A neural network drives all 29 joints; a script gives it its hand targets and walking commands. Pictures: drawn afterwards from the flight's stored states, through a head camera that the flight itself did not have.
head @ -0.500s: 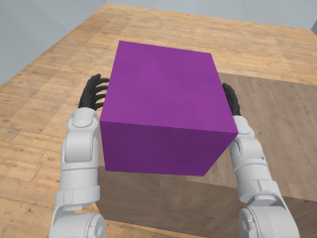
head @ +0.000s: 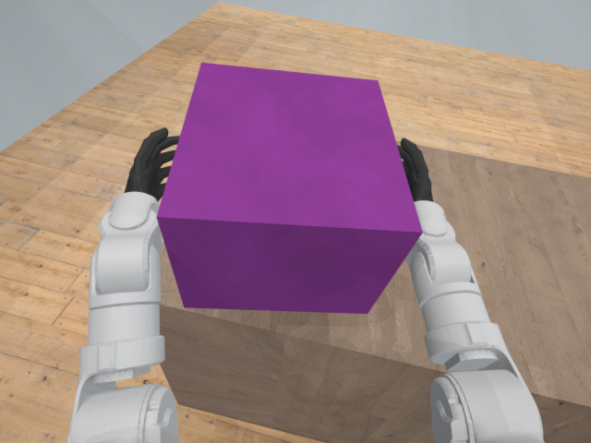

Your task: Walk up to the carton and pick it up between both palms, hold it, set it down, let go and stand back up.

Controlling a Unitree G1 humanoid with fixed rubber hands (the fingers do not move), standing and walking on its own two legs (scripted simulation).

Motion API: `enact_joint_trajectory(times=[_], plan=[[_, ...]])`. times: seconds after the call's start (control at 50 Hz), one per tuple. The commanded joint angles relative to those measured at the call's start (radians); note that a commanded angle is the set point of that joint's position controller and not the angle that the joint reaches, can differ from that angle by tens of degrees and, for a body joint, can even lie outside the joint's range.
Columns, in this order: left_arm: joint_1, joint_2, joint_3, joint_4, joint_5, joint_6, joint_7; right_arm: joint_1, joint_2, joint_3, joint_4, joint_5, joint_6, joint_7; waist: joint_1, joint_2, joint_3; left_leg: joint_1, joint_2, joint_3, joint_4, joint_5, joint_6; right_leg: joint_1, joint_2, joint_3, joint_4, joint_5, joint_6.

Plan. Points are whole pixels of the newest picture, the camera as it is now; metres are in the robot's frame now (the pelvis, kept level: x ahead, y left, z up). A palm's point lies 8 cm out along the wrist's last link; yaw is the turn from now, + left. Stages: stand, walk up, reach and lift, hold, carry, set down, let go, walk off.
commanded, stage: hold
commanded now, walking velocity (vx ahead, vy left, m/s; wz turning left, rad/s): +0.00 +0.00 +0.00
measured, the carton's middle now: (285, 189) +0.40 +0.00 +0.14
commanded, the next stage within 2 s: none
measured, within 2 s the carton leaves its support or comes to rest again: neither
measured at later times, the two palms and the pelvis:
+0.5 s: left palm (121, 199) +0.33 +0.20 +0.18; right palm (415, 209) +0.33 -0.15 +0.18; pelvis -0.02 +0.04 +0.00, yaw -2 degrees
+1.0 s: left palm (141, 192) +0.35 +0.18 +0.18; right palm (418, 198) +0.36 -0.17 +0.17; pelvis -0.01 +0.00 +0.00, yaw +0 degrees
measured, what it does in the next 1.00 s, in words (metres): stands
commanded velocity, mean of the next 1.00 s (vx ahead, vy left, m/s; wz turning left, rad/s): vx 0.00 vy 0.00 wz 0.00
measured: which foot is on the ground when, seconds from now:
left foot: down 0.00-1.00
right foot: down 0.00-1.00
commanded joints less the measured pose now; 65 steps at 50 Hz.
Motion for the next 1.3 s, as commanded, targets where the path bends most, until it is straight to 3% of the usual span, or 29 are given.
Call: enact_joint_trajectory(times=[0.0,0.12,0.2,0.24,0.26,0.3,0.32,0.38,0.44,0.48,0.56,0.58,0.62,0.68,0.76,0.8,0.9,1.0,1.06,1.22,1.28], plan=[[-0.477,-0.411,-0.448,-0.214,-0.102,0.002,-0.141,-0.521,0.555,0.461,-0.441,0.119,-0.034,0.083,-0.028,0.054,-0.451,-0.129,-0.096,0.071,-0.016,0.336,-0.009,0.521,-0.016,0.072,0.099,0.524,0.085],[-0.477,-0.411,-0.480,-0.304,-0.105,0.042,-0.154,-0.499,0.512,0.477,-0.514,0.149,0.020,0.080,-0.026,0.058,-0.388,-0.086,-0.083,0.062,-0.016,0.382,-0.026,0.445,0.009,0.052,0.087,0.448,0.067],[-0.468,-0.457,-0.514,-0.314,-0.105,0.065,-0.140,-0.526,0.475,0.449,-0.542,0.153,0.031,0.099,-0.029,0.085,-0.350,-0.027,-0.063,0.047,-0.016,0.432,-0.046,0.351,0.034,0.036,0.054,0.299,0.038],[-0.487,-0.470,-0.523,-0.312,-0.104,0.070,-0.127,-0.562,0.457,0.443,-0.538,0.151,0.033,0.115,-0.015,0.082,-0.340,-0.030,-0.053,0.041,-0.017,0.442,-0.054,0.312,0.039,0.035,0.047,0.256,0.031],[-0.461,-0.474,-0.502,-0.273,-0.085,0.078,-0.124,-0.564,0.440,0.427,-0.510,0.145,0.037,0.124,0.000,0.079,-0.312,-0.034,-0.051,0.039,-0.029,0.405,-0.052,0.291,0.042,0.029,0.040,0.197,0.025],[-0.495,-0.493,-0.513,-0.271,-0.089,0.082,-0.119,-0.578,0.428,0.396,-0.483,0.132,0.037,0.142,-0.015,0.087,-0.298,-0.039,-0.038,0.039,-0.048,0.345,-0.060,0.269,0.043,0.032,0.029,0.117,0.014],[-0.531,-0.512,-0.515,-0.247,-0.084,0.083,-0.114,-0.599,0.417,0.367,-0.439,0.118,0.036,0.154,-0.018,0.100,-0.281,-0.051,-0.025,0.033,-0.060,0.307,-0.068,0.238,0.039,0.030,0.023,0.057,0.007],[-0.581,-0.520,-0.454,-0.168,-0.038,0.086,-0.106,-0.609,0.420,0.284,-0.284,0.076,0.040,0.194,-0.014,0.110,-0.197,-0.132,-0.015,0.029,-0.134,0.118,-0.047,0.227,0.034,0.025,0.009,-0.079,-0.004],[-0.588,-0.531,-0.432,-0.116,-0.026,0.086,-0.106,-0.652,0.429,0.246,-0.235,0.069,0.023,0.217,-0.018,0.120,-0.206,-0.150,-0.006,0.028,-0.155,0.059,-0.039,0.247,0.036,0.029,0.016,-0.088,-0.004],[-0.642,-0.539,-0.442,-0.127,-0.038,0.068,-0.097,-0.667,0.446,0.243,-0.202,0.062,0.007,0.225,-0.018,0.133,-0.249,-0.139,-0.009,0.035,-0.141,0.089,-0.037,0.246,0.031,0.028,0.020,-0.072,-0.003],[-0.653,-0.541,-0.447,-0.127,-0.057,0.039,-0.083,-0.694,0.473,0.281,-0.203,0.062,-0.026,0.224,-0.001,0.102,-0.350,-0.069,-0.023,0.049,-0.098,0.187,-0.036,0.244,0.027,0.033,0.017,-0.005,0.004],[-0.659,-0.545,-0.456,-0.123,-0.067,0.034,-0.081,-0.691,0.484,0.277,-0.203,0.060,-0.027,0.222,-0.014,0.099,-0.370,-0.062,-0.024,0.051,-0.087,0.188,-0.038,0.251,0.027,0.033,0.017,0.006,0.004],[-0.713,-0.543,-0.456,-0.125,-0.075,0.016,-0.074,-0.716,0.496,0.272,-0.177,0.049,-0.042,0.221,-0.002,0.097,-0.374,-0.086,-0.027,0.056,-0.091,0.160,-0.027,0.245,0.025,0.033,0.017,-0.015,0.008],[-0.658,-0.536,-0.445,-0.096,-0.071,0.011,-0.074,-0.693,0.496,0.281,-0.190,0.042,-0.052,0.213,-0.010,0.082,-0.388,-0.079,-0.035,0.062,-0.089,0.170,-0.022,0.278,0.023,0.032,0.018,0.021,0.016],[-0.657,-0.502,-0.413,-0.072,-0.067,-0.003,-0.088,-0.720,0.526,0.315,-0.215,0.037,-0.050,0.192,0.004,0.026,-0.395,-0.111,-0.054,0.074,-0.084,0.159,0.000,0.334,0.016,0.043,0.021,0.063,0.030],[-0.655,-0.489,-0.422,-0.111,-0.083,-0.013,-0.093,-0.721,0.558,0.363,-0.292,0.055,-0.057,0.173,0.016,0.010,-0.442,-0.129,-0.069,0.081,-0.064,0.202,0.007,0.395,0.010,0.050,0.039,0.161,0.044],[-0.588,-0.448,-0.424,-0.177,-0.103,-0.013,-0.110,-0.650,0.589,0.458,-0.404,0.115,-0.030,0.118,0.006,-0.006,-0.514,-0.115,-0.093,0.082,-0.024,0.315,0.004,0.509,0.000,0.069,0.074,0.426,0.069],[-0.527,-0.392,-0.382,-0.190,-0.058,0.031,-0.153,-0.520,0.539,0.443,-0.382,0.113,0.025,0.096,-0.006,0.023,-0.390,-0.126,-0.093,0.081,-0.048,0.252,0.005,0.483,-0.014,0.069,0.067,0.382,0.079],[-0.531,-0.382,-0.385,-0.215,-0.049,0.042,-0.169,-0.526,0.536,0.435,-0.404,0.121,0.029,0.096,0.001,0.053,-0.353,-0.139,-0.090,0.082,-0.054,0.254,-0.005,0.459,-0.016,0.064,0.065,0.346,0.077],[-0.578,-0.443,-0.466,-0.221,-0.092,0.043,-0.157,-0.576,0.510,0.398,-0.445,0.108,0.017,0.114,-0.029,0.096,-0.323,-0.084,-0.066,0.065,-0.043,0.292,-0.033,0.341,0.016,0.038,0.054,0.206,0.043],[-0.595,-0.467,-0.459,-0.178,-0.084,0.042,-0.150,-0.601,0.495,0.365,-0.402,0.083,0.017,0.132,-0.032,0.094,-0.298,-0.095,-0.058,0.058,-0.067,0.228,-0.030,0.306,0.022,0.036,0.035,0.105,0.029]])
